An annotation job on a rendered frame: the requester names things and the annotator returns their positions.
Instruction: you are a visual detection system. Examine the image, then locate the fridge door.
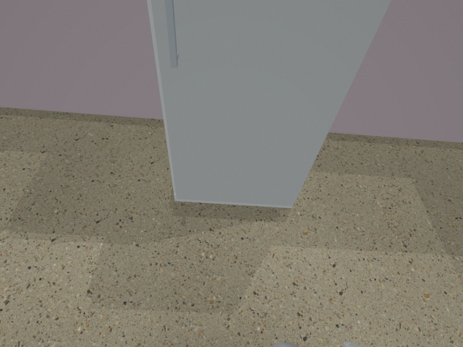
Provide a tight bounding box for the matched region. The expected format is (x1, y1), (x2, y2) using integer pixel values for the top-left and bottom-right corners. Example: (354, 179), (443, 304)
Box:
(151, 0), (391, 206)

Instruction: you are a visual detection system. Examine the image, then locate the handle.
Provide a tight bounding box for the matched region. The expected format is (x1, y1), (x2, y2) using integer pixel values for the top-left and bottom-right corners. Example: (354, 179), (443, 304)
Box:
(165, 0), (179, 68)

